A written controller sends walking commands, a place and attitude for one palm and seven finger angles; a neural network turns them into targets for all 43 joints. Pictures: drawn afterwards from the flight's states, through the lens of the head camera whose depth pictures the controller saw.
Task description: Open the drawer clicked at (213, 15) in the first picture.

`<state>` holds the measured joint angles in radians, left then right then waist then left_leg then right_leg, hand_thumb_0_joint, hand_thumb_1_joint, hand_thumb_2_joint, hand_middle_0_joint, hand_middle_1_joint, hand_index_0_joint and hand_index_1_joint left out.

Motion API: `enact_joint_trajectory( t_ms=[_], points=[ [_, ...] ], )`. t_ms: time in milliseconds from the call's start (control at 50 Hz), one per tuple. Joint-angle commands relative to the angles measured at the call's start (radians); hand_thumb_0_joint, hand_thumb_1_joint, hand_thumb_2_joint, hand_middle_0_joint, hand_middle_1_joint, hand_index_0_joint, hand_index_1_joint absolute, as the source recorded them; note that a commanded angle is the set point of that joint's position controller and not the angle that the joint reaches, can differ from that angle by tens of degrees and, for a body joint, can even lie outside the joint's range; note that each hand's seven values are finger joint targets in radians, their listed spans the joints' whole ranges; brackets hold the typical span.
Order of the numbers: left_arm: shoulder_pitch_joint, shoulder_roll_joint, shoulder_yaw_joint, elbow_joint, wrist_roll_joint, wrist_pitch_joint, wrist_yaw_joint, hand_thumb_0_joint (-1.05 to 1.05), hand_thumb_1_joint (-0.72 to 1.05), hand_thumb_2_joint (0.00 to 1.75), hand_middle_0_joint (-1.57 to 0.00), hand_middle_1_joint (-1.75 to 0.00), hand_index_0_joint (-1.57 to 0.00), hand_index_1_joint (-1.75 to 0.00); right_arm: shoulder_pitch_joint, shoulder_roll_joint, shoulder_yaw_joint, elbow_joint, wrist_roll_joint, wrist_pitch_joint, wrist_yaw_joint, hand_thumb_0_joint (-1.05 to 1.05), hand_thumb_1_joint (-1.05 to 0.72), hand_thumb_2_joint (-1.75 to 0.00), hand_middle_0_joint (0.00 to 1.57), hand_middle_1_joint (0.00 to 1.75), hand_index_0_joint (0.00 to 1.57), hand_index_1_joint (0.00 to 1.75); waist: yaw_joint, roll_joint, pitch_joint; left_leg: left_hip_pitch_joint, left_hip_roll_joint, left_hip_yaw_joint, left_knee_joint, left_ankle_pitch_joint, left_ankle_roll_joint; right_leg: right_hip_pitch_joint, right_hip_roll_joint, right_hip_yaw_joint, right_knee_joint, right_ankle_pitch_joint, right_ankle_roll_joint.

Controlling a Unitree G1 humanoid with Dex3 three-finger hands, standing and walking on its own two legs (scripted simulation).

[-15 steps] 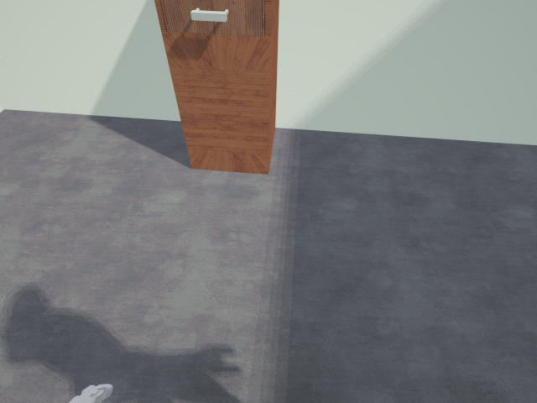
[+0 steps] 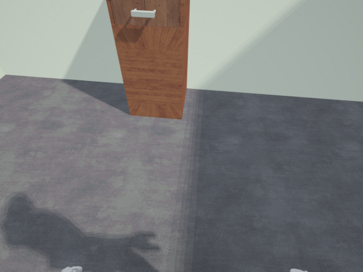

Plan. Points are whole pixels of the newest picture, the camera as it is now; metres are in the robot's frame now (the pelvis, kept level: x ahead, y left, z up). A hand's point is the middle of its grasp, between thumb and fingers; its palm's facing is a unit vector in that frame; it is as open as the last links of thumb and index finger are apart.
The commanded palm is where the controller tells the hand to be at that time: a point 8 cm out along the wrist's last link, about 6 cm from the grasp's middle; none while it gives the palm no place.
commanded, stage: stand and wait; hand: left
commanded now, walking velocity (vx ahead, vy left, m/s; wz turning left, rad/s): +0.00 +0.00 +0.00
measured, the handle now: (144, 12) +1.36 +0.30 +0.05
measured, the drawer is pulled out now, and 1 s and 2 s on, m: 0.00 0.00 0.00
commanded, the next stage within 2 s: look at it before walking up in 0.52 s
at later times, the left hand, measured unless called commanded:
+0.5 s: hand out of the picture +0.06 +0.24 -0.15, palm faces -0.04 -0.94 -0.35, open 7.4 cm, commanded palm none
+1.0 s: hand out of the picture +0.06 +0.24 -0.15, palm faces -0.05 -0.94 -0.33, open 7.4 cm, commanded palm none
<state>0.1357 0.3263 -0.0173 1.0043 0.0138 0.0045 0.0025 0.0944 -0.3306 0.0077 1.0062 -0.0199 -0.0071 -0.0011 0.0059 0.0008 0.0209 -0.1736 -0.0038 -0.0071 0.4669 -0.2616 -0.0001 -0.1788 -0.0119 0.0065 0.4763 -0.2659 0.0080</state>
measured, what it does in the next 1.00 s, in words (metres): stands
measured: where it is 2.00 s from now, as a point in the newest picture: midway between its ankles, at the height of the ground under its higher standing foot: outside the picture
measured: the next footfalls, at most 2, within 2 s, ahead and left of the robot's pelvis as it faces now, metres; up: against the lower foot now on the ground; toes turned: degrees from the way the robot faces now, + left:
none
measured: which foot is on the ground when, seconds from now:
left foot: down 0.00-1.00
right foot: down 0.00-1.00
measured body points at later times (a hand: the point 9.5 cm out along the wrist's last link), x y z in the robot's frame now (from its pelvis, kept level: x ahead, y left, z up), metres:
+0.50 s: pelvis -0.02 -0.01 +0.00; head -0.02 -0.01 +0.45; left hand +0.06 +0.29 -0.13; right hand +0.05 -0.31 -0.13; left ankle -0.01 +0.12 -0.74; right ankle +0.00 -0.12 -0.74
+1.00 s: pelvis -0.01 -0.01 +0.01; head -0.01 -0.01 +0.46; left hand +0.06 +0.29 -0.13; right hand +0.06 -0.31 -0.13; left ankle -0.01 +0.12 -0.74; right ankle +0.00 -0.12 -0.74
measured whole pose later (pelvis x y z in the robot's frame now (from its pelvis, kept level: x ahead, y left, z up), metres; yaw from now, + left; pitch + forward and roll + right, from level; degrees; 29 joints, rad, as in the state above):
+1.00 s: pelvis -0.01 -0.01 +0.01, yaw -1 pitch -2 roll +0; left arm 0.14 0.34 -0.01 1.09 0.01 0.00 0.00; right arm 0.13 -0.34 0.01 1.11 -0.01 -0.01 0.00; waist 0.00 0.00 0.04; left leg -0.15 0.01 0.00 0.39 -0.20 -0.01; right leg -0.16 0.01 0.01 0.39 -0.20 0.00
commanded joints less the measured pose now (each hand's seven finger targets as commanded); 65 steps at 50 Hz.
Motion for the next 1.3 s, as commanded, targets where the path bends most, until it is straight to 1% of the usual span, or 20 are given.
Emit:
enact_joint_trajectory(
  t_ms=[0, 60, 200, 340, 400, 460, 560, 640, 680, 740, 860, 880, 900, 980, 1040, 1160, 1220, 1240, 1260, 1280],
  points=[
    [-0.050, 0.218, 0.054, -0.062, -0.003, -0.029, 0.011, 0.00, 0.90, 0.90, -0.20, -0.30, -0.20, -0.30, -0.050, -0.205, -0.054, -0.054, 0.006, -0.024, -0.012, 0.00, -0.90, -0.90, 0.20, 0.30, 0.20, 0.30, -0.011, -0.016, -0.082, 0.031, 0.108, -0.076, -0.075, 0.209, 0.038, 0.009, -0.106, 0.097, -0.084, 0.213, -0.044],
    [-0.050, 0.217, 0.053, -0.049, -0.004, -0.028, 0.010, 0.00, 0.90, 0.90, -0.20, -0.30, -0.20, -0.30, -0.048, -0.207, -0.052, -0.039, 0.006, -0.025, -0.012, 0.00, -0.90, -0.90, 0.20, 0.30, 0.20, 0.30, -0.008, 0.001, -0.073, 0.026, 0.109, -0.079, -0.092, 0.189, 0.036, 0.014, -0.104, 0.097, -0.095, 0.188, -0.042],
    [-0.043, 0.221, 0.052, -0.018, -0.005, -0.029, 0.010, 0.00, 0.90, 0.90, -0.20, -0.30, -0.20, -0.30, -0.037, -0.210, -0.048, -0.005, 0.009, -0.025, -0.011, 0.00, -0.90, -0.90, 0.20, 0.30, 0.20, 0.30, -0.006, 0.002, -0.060, 0.023, 0.114, -0.084, -0.112, 0.169, 0.034, 0.020, -0.106, 0.105, -0.118, 0.168, -0.044],
    [-0.044, 0.223, 0.051, 0.001, -0.004, -0.027, 0.008, 0.00, 0.90, 0.90, -0.20, -0.30, -0.20, -0.30, -0.021, -0.216, -0.045, 0.021, 0.009, -0.023, -0.009, 0.00, -0.90, -0.90, 0.20, 0.30, 0.20, 0.30, -0.006, -0.008, -0.032, 0.007, 0.113, -0.092, -0.138, 0.097, 0.031, 0.001, -0.102, 0.116, -0.152, 0.068, -0.042],
    [-0.044, 0.225, 0.050, 0.006, -0.004, -0.028, 0.008, 0.00, 0.90, 0.90, -0.20, -0.30, -0.20, -0.30, -0.020, -0.215, -0.045, 0.028, 0.009, -0.022, -0.008, 0.00, -0.90, -0.90, 0.20, 0.30, 0.20, 0.30, -0.007, -0.008, -0.026, 0.009, 0.113, -0.090, -0.141, 0.087, 0.030, -0.011, -0.105, 0.121, -0.160, 0.049, -0.043],
    [-0.042, 0.223, 0.050, 0.010, -0.004, -0.029, 0.008, 0.00, 0.90, 0.90, -0.20, -0.30, -0.20, -0.30, -0.014, -0.216, -0.045, 0.033, 0.009, -0.024, -0.008, 0.00, -0.90, -0.90, 0.20, 0.30, 0.20, 0.30, -0.008, -0.017, -0.035, 0.016, 0.115, -0.090, -0.142, 0.097, 0.029, -0.008, -0.105, 0.121, -0.162, 0.061, -0.042],
    [-0.043, 0.222, 0.050, 0.011, -0.004, -0.029, 0.009, 0.00, 0.90, 0.90, -0.20, -0.30, -0.20, -0.30, -0.011, -0.216, -0.045, 0.039, 0.010, -0.025, -0.008, 0.00, -0.90, -0.90, 0.20, 0.30, 0.20, 0.30, -0.008, -0.013, -0.041, 0.022, 0.120, -0.090, -0.146, 0.120, 0.028, 0.001, -0.103, 0.116, -0.155, 0.096, -0.041],
    [-0.045, 0.222, 0.049, 0.014, -0.003, -0.030, 0.009, 0.00, 0.90, 0.90, -0.20, -0.30, -0.20, -0.30, -0.010, -0.215, -0.045, 0.042, 0.010, -0.024, -0.008, 0.00, -0.90, -0.90, 0.20, 0.30, 0.20, 0.30, -0.009, -0.011, -0.029, 0.017, 0.118, -0.090, -0.149, 0.111, 0.027, -0.008, -0.103, 0.122, -0.161, 0.087, -0.041],
    [-0.041, 0.221, 0.051, 0.012, -0.003, -0.031, 0.010, 0.00, 0.90, 0.90, -0.20, -0.30, -0.20, -0.30, -0.007, -0.214, -0.045, 0.042, 0.011, -0.024, -0.008, 0.00, -0.90, -0.90, 0.20, 0.30, 0.20, 0.30, -0.008, -0.016, -0.039, 0.021, 0.120, -0.091, -0.144, 0.120, 0.028, 0.003, -0.104, 0.120, -0.162, 0.095, -0.041],
    [-0.041, 0.220, 0.050, 0.013, -0.003, -0.030, 0.009, 0.00, 0.90, 0.90, -0.20, -0.30, -0.20, -0.30, -0.011, -0.214, -0.046, 0.043, 0.009, -0.023, -0.008, 0.00, -0.90, -0.90, 0.20, 0.30, 0.20, 0.30, -0.008, -0.014, -0.025, 0.021, 0.117, -0.091, -0.150, 0.098, 0.026, -0.016, -0.102, 0.127, -0.172, 0.064, -0.041],
    [-0.039, 0.220, 0.049, 0.016, -0.003, -0.031, 0.009, 0.00, 0.90, 0.90, -0.20, -0.30, -0.20, -0.30, -0.015, -0.215, -0.046, 0.045, 0.011, -0.024, -0.008, 0.00, -0.90, -0.90, 0.20, 0.30, 0.20, 0.30, -0.008, 0.001, -0.037, 0.033, 0.121, -0.087, -0.149, 0.122, 0.026, -0.005, -0.103, 0.122, -0.167, 0.104, -0.040],
    [-0.039, 0.221, 0.049, 0.014, -0.002, -0.031, 0.009, 0.00, 0.90, 0.90, -0.20, -0.30, -0.20, -0.30, -0.012, -0.213, -0.046, 0.044, 0.012, -0.024, -0.008, 0.00, -0.90, -0.90, 0.20, 0.30, 0.20, 0.30, -0.010, -0.006, -0.046, 0.033, 0.122, -0.089, -0.146, 0.129, 0.026, 0.003, -0.103, 0.121, -0.164, 0.113, -0.041],
    [-0.039, 0.219, 0.049, 0.015, -0.002, -0.031, 0.009, 0.00, 0.90, 0.90, -0.20, -0.30, -0.20, -0.30, -0.018, -0.215, -0.046, 0.045, 0.011, -0.024, -0.008, 0.00, -0.90, -0.90, 0.20, 0.30, 0.20, 0.30, -0.009, 0.003, -0.037, 0.034, 0.122, -0.089, -0.151, 0.126, 0.026, -0.004, -0.102, 0.120, -0.164, 0.113, -0.040],
    [-0.037, 0.219, 0.049, 0.017, -0.002, -0.030, 0.009, 0.00, 0.90, 0.90, -0.20, -0.30, -0.20, -0.30, -0.019, -0.218, -0.045, 0.044, 0.012, -0.025, -0.009, 0.00, -0.90, -0.90, 0.20, 0.30, 0.20, 0.30, -0.006, 0.006, -0.046, 0.037, 0.125, -0.090, -0.152, 0.139, 0.028, 0.007, -0.100, 0.117, -0.159, 0.132, -0.039],
    [-0.036, 0.220, 0.048, 0.019, -0.002, -0.032, 0.009, 0.00, 0.90, 0.90, -0.20, -0.30, -0.20, -0.30, -0.019, -0.218, -0.045, 0.045, 0.012, -0.026, -0.009, 0.00, -0.90, -0.90, 0.20, 0.30, 0.20, 0.30, -0.009, -0.008, -0.060, 0.053, 0.127, -0.087, -0.148, 0.169, 0.027, 0.016, -0.103, 0.114, -0.155, 0.171, -0.039],
    [-0.036, 0.221, 0.047, 0.020, -0.002, -0.031, 0.009, 0.00, 0.90, 0.90, -0.20, -0.30, -0.20, -0.30, -0.026, -0.218, -0.045, 0.047, 0.012, -0.025, -0.009, 0.00, -0.90, -0.90, 0.20, 0.30, 0.20, 0.30, -0.007, 0.000, -0.043, 0.050, 0.127, -0.084, -0.155, 0.161, 0.026, 0.012, -0.103, 0.112, -0.159, 0.167, -0.037],
    [-0.036, 0.222, 0.048, 0.020, -0.003, -0.032, 0.009, 0.00, 0.90, 0.90, -0.20, -0.30, -0.20, -0.30, -0.028, -0.221, -0.044, 0.047, 0.012, -0.025, -0.010, 0.00, -0.90, -0.90, 0.20, 0.30, 0.20, 0.30, -0.008, 0.002, -0.058, 0.064, 0.128, -0.081, -0.151, 0.183, 0.026, 0.020, -0.103, 0.114, -0.155, 0.193, -0.038],
    [-0.002, 0.152, 0.035, 0.038, -0.005, -0.025, 0.013, 0.00, 0.90, 0.90, -0.20, -0.30, -0.20, -0.30, 0.001, -0.147, -0.028, 0.060, 0.009, -0.019, -0.006, 0.00, -0.90, -0.90, 0.20, 0.30, 0.20, 0.30, -0.007, -0.005, -0.080, 0.063, 0.125, -0.072, -0.141, 0.159, 0.018, 0.040, -0.107, 0.098, -0.152, 0.157, -0.026],
    [0.039, 0.102, 0.023, 0.051, -0.003, -0.014, 0.015, 0.00, 0.90, 0.90, -0.20, -0.30, -0.20, -0.30, 0.036, -0.089, -0.014, 0.070, 0.005, -0.007, -0.002, 0.00, -0.90, -0.90, 0.20, 0.30, 0.20, 0.30, -0.005, -0.015, -0.076, 0.045, 0.113, -0.066, -0.127, 0.077, 0.011, 0.037, -0.103, 0.096, -0.146, 0.040, -0.018],
    [0.065, 0.102, 0.025, 0.055, 0.002, -0.007, 0.012, 0.00, 0.90, 0.90, -0.20, -0.30, -0.20, -0.30, 0.054, -0.083, -0.014, 0.072, 0.003, 0.001, 0.001, 0.00, -0.90, -0.90, 0.20, 0.30, 0.20, 0.30, 0.002, -0.032, -0.053, 0.006, 0.099, -0.064, -0.108, -0.043, 0.014, 0.026, -0.101, 0.109, -0.158, -0.106, -0.020]
  ],
)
